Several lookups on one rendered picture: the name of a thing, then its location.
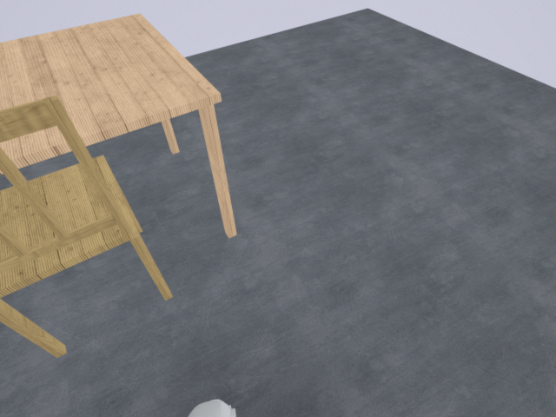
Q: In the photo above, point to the chair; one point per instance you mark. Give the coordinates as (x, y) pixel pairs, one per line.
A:
(60, 219)

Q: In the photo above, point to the table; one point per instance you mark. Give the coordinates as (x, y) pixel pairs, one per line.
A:
(112, 77)

